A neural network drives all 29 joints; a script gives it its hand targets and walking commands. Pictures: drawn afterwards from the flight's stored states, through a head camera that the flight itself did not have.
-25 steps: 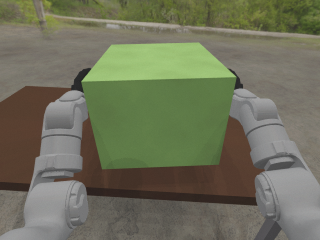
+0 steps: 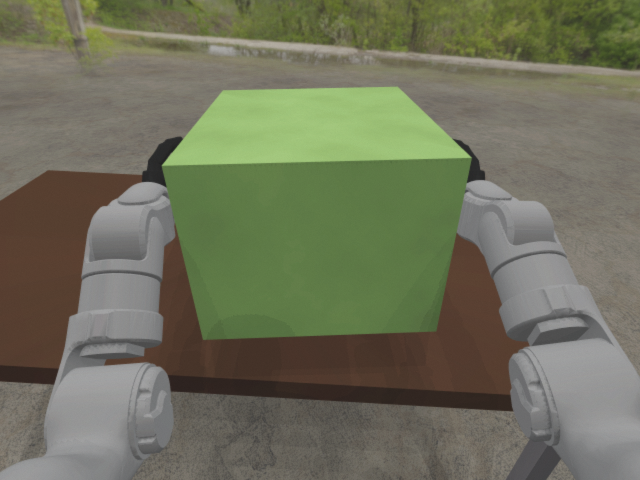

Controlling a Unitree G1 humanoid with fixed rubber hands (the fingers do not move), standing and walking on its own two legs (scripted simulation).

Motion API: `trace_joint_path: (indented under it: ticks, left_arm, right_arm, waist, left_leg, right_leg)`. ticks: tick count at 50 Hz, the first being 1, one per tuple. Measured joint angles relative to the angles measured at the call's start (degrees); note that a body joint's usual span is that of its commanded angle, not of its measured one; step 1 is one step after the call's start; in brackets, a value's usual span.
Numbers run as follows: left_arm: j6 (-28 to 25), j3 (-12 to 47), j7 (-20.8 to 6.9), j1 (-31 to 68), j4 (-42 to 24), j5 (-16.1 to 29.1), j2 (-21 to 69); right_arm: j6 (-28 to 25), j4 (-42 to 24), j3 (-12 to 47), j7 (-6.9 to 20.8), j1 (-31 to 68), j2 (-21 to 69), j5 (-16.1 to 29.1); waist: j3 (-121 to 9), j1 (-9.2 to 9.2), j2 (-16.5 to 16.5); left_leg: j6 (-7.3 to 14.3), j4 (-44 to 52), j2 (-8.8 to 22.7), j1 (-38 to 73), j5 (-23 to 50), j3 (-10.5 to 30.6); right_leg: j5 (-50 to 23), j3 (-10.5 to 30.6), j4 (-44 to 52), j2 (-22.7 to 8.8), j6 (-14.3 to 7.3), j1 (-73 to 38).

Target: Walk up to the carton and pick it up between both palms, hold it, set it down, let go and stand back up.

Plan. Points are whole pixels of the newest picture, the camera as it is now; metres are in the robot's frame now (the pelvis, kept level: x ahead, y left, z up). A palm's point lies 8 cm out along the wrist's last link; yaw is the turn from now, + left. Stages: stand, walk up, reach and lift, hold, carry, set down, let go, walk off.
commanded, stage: hold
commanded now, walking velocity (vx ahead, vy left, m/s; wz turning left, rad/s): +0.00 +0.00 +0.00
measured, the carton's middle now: (314, 194) +0.43 +0.01 +0.23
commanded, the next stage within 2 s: none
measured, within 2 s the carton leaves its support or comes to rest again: neither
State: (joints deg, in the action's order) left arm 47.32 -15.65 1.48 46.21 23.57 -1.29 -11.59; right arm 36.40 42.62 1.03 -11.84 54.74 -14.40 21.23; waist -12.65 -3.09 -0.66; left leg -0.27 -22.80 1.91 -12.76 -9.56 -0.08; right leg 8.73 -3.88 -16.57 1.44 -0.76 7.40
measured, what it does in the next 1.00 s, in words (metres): stands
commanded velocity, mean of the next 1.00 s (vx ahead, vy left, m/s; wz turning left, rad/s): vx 0.00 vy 0.00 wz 0.00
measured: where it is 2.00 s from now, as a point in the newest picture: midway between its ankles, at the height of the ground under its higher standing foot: outside the picture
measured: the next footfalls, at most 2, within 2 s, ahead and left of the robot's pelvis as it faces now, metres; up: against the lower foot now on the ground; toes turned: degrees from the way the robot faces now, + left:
none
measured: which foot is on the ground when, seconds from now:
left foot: down 0.00-1.00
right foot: down 0.00-1.00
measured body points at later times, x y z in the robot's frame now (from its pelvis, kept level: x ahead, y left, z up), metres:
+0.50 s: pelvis +0.01 +0.00 +0.00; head -0.07 +0.00 +0.44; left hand +0.39 +0.18 +0.25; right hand +0.39 -0.19 +0.25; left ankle +0.03 +0.12 -0.75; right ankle +0.00 -0.11 -0.75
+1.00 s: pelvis +0.00 +0.00 +0.00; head -0.08 +0.01 +0.44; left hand +0.38 +0.18 +0.26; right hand +0.38 -0.19 +0.26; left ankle +0.03 +0.12 -0.75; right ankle +0.00 -0.11 -0.75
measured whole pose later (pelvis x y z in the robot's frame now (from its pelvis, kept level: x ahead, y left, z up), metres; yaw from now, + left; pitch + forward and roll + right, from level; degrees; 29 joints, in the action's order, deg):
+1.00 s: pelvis +0.00 +0.00 +0.00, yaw -1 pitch +0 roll -2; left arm 50.2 -16.6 1.9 44.6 17.2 -2.9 -10.1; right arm 37.4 39.2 0.7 -11.0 53.6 -14.6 20.9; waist -12.0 -4.1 -1.0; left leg -0.3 -22.8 2.2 -13.4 -9.6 -0.6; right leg 8.2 -3.2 -16.1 1.7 -0.9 8.1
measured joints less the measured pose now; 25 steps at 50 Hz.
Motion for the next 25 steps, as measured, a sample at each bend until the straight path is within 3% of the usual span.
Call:
trace_joint_path:
  ticks: [11, 25]
  left_arm:
    - [0.6, 0.8, 1.5, 0.6, -1.3, -0.5, 0.9]
    - [1.6, -1.8, 1.4, -2.8, -5.7, -0.1, 2.3]
  right_arm:
    - [-0.9, 1.0, -0.3, 2.0, 0.8, -1.0, -1.0]
    - [0.4, -3.7, 2.3, 0.8, -2.4, -0.9, 0.0]
  waist:
    - [0.2, -0.22, -1.1]
    - [-0.5, 0.22, -1.8]
  left_leg:
    - [0.1, 0.7, 0.0, -1.3, 0.6, -0.4]
    - [-0.1, 1.0, 0.4, -0.6, 0.0, -1.0]
  right_leg:
    - [-0.7, 0.4, 0.6, 0.0, -0.1, 1.5]
    - [0.0, 1.1, 0.3, 0.4, -0.2, 1.4]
